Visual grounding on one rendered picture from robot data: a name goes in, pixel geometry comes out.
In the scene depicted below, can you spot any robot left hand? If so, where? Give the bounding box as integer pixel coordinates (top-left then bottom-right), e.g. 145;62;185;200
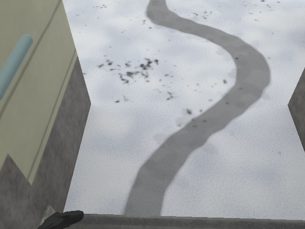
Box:
37;210;84;229

